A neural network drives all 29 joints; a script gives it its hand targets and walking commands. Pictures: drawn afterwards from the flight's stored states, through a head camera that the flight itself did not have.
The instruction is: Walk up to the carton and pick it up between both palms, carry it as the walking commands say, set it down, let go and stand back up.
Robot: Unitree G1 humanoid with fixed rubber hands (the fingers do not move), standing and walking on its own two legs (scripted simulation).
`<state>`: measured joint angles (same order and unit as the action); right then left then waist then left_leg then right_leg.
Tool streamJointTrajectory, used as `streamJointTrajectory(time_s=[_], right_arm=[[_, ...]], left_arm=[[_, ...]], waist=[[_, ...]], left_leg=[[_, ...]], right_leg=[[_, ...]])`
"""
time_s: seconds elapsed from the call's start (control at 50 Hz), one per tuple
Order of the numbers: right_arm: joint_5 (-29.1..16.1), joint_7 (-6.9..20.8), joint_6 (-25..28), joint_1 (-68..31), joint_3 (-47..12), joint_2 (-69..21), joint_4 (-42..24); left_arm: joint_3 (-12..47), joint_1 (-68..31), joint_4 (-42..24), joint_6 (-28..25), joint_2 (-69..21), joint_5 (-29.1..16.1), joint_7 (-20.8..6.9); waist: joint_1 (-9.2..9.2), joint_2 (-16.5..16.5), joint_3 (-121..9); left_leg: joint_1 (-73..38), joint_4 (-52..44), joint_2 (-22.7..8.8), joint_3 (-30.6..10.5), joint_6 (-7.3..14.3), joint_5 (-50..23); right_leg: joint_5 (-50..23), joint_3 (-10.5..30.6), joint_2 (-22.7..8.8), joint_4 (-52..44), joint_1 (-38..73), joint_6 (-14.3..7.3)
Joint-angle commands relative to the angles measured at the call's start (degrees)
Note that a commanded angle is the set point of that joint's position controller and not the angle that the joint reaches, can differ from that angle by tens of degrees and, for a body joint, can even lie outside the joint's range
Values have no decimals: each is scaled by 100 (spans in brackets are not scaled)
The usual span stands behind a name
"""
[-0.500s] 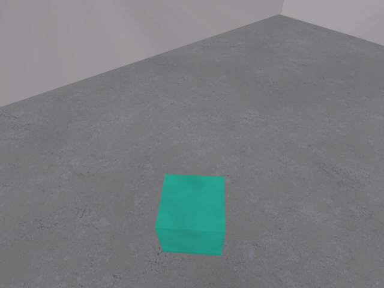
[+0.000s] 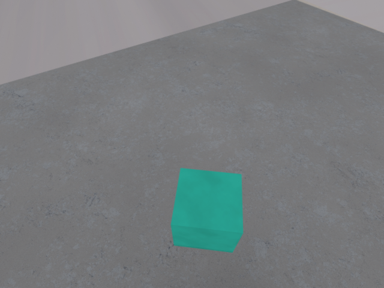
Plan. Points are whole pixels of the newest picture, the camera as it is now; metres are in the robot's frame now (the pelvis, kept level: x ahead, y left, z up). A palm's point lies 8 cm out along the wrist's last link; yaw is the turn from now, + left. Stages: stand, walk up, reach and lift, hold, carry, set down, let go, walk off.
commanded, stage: walk up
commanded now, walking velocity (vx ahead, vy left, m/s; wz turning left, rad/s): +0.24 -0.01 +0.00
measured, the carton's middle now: (206, 210) +0.54 -0.05 -0.62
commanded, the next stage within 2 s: none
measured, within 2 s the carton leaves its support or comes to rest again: neither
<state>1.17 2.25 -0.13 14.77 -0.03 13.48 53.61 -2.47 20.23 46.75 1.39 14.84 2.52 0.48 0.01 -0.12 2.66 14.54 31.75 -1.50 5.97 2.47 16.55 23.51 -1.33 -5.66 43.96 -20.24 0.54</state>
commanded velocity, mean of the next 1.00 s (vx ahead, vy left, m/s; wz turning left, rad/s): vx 0.00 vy -0.06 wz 0.00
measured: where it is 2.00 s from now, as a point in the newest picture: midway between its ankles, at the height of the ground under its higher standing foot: outside the picture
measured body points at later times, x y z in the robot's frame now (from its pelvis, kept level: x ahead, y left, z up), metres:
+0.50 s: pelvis +0.13 -0.02 -0.01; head +0.15 -0.01 +0.44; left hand +0.23 +0.22 -0.14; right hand +0.12 -0.27 -0.16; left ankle +0.01 +0.08 -0.72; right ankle +0.13 -0.14 -0.74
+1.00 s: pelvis +0.10 -0.06 +0.00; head +0.13 -0.04 +0.45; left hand +0.20 +0.21 -0.14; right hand +0.10 -0.31 -0.14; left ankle +0.10 +0.09 -0.74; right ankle +0.10 -0.21 -0.69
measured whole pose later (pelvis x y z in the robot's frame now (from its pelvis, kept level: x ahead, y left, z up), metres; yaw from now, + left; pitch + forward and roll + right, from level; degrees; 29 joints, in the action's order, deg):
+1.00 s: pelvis +0.10 -0.06 +0.00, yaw -3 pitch -3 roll -2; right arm 1.3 -2.2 -3.0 17.9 -0.1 12.3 52.6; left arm -1.8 10.4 48.0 5.6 15.6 0.3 0.2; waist 0.2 0.1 7.5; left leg 9.8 29.6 -7.4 4.9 -2.2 16.1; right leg 22.9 0.7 -0.7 48.4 -20.0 0.4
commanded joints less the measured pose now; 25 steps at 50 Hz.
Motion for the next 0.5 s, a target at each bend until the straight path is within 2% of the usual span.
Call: streamJointTrajectory(time_s=[0.0, 0.02, 0.04, 0.06, 0.08, 0.1, 0.12, 0.14, 0.16, 0.18, 0.2, 0.22, 0.24, 0.26, 0.28, 0.3, 0.32, 0.34, 0.36, 0.38, 0.4, 0.42, 0.44, 0.46, 0.48], right_arm=[[-65, -234, 331, 816, 553, 1007, -161], [-71, -248, 385, 870, 498, 980, -156], [-44, -264, 373, 1246, 428, 861, -1], [-61, -290, 382, 1592, 389, 744, 72], [-144, -353, 368, 2042, 471, 865, 155], [-153, -396, 392, 2038, 511, 932, 171], [-103, -407, 372, 1918, 502, 924, 76], [-91, -391, 388, 1700, 455, 781, 104], [-92, -386, 404, 1909, 426, 670, 106], [-70, -402, 390, 1893, 427, 587, 103], [-48, -409, 370, 1853, 440, 592, 86], [-73, -426, 342, 2138, 479, 715, 120], [-31, -431, 318, 1694, 454, 655, 17], [-65, -449, 246, 979, 371, 516, -130], [-44, -420, 232, 762, 350, 474, -152], [-37, -420, 157, 1052, 349, 446, -73], [-1, -456, 125, 1167, 279, 388, 0], [4, -464, 93, 1238, 288, 427, 132], [-10, -485, 60, 1090, 298, 490, 114], [-10, -439, 13, 1005, 317, 554, 27], [-55, -457, 60, 863, 315, 546, -50], [-162, -484, 100, 933, 255, 342, -161], [-179, -426, 79, 670, 172, 220, -244], [-154, -383, 35, 314, 174, 199, -368], [-169, -326, -9, 362, 181, 87, -427]], left_arm=[[-147, -345, 155, -133, 202, 23, -173], [-121, -292, 192, -138, 175, 17, -157], [-71, -385, 159, -161, 178, -49, -143], [-94, -444, 216, -110, 78, -89, -141], [-195, -84, 414, -47, 122, -204, -141], [-189, -137, 383, -4, 142, -166, -158], [-146, -150, 361, -20, 173, -116, -174], [-185, -129, 349, -12, 87, -69, -194], [-135, -392, 246, -10, 21, -48, -188], [-112, -602, 231, -1, -27, -70, -205], [-106, -654, 195, -21, -55, -76, -229], [-142, -844, 141, 33, 34, -80, -248], [-96, -903, 78, 39, -22, -140, -230], [47, -772, 21, 30, -63, -222, -139], [71, -893, -31, 46, -31, -202, -116], [57, -1026, -26, 13, -16, -194, -76], [130, -1017, -82, 47, -121, -197, -42], [127, -883, -37, 67, -212, -210, -37], [147, -612, 42, -16, -175, -180, 18], [202, -406, 136, -78, -62, -254, 10], [116, -100, 229, -152, 182, -178, 91], [65, 148, 375, -291, 489, -113, 121], [7, 504, 541, -286, 714, -94, 130], [16, 443, 548, -279, 604, -104, 135], [35, 195, 494, -226, 411, -101, 141]], waist=[[-136, -366, -41], [-178, -444, -63], [-270, -316, -226], [-324, -68, -395], [-271, -36, -697], [-265, -335, -775], [-293, -778, -851], [-235, -1120, -652], [-372, -1348, -601], [-385, -1317, -436], [-368, -1152, -434], [-398, -1007, -326], [-263, -1189, -193], [-18, -1316, 112], [-71, -1301, 54], [-169, -1189, -95], [-216, -1216, -147], [-161, -1396, -291], [4, -811, -284], [96, -506, -589], [219, -176, -1044], [311, 742, -1284], [488, 1202, -1455], [515, 1165, -1002], [342, 1145, -554]], left_leg=[[-1215, -2391, -1862, -1866, -194, 447], [-1571, -2058, -1803, -1712, -211, -811], [-2249, -1508, -1744, -1165, -196, -2854], [-2630, -1169, -1658, -1150, -507, -4230], [-2959, -838, -1878, -1294, -1055, -6118], [-2885, -778, -1951, -1304, -1039, -6153], [-3014, -777, -1788, -977, -918, -6313], [-2627, -821, -1832, -833, -672, -5593], [-2690, -920, -1608, -896, -858, -5564], [-2615, -898, -1627, -870, -768, -5902], [-2637, -882, -1646, -824, -621, -5943], [-2689, -891, -1695, -940, -746, -6156], [-2334, -851, -1633, -748, -532, -6249], [-1447, -991, -1060, -46, -517, -6680], [-1305, -973, -804, -135, -267, -6342], [-1627, -830, -832, -38, -120, -6472], [-1810, -654, -820, -213, 67, -6133], [-1975, -532, -977, -216, 184, -6096], [-1946, -136, -1007, -209, 271, -5889], [-1798, 269, -857, -132, 158, -5361], [-1384, 816, -739, -30, 115, -4427], [-376, 1392, -384, -86, -125, -1275], [808, 2000, -16, -308, -116, 1446], [1006, 1984, -105, -624, -51, 2064], [670, 1614, -130, -720, 24, 1946]], right_leg=[[-634, 322, 0, 1613, -1348, -21], [-509, 232, 135, 1637, -1565, -7], [-469, 123, 111, 1405, -1823, -21], [-418, 119, 219, 1615, -1899, 36], [-451, 134, 350, 1915, -1813, 115], [-428, 187, 265, 1963, -1750, 172], [-404, 47, 416, 1837, -1726, 193], [-639, 105, 245, 1819, -1627, 211], [-654, -14, 403, 1810, -1692, 126], [-736, -87, 325, 1749, -1801, 101], [-804, -188, 383, 1581, -1788, 113], [-790, -221, 382, 1847, -1881, 108], [-1072, -137, 344, 1452, -1738, 95], [-1140, -184, 560, 483, -669, 3], [-1159, -333, 684, 73, -388, -2], [-911, -582, 819, -130, -364, -64], [-794, -553, 810, -428, -371, -107], [-814, -554, 762, -686, -214, -134], [-1100, -606, 740, -1338, 58, -248], [-1722, -625, 652, -1992, 605, -257], [-3753, -315, 193, -2185, 1474, -360], [-7052, 362, -698, -1625, 2319, -689], [-8757, 1052, -1383, -1470, 3314, -1123], [-8513, 990, -1496, -1715, 2942, -1215], [-7647, 821, -1226, -1969, 2322, -1094]])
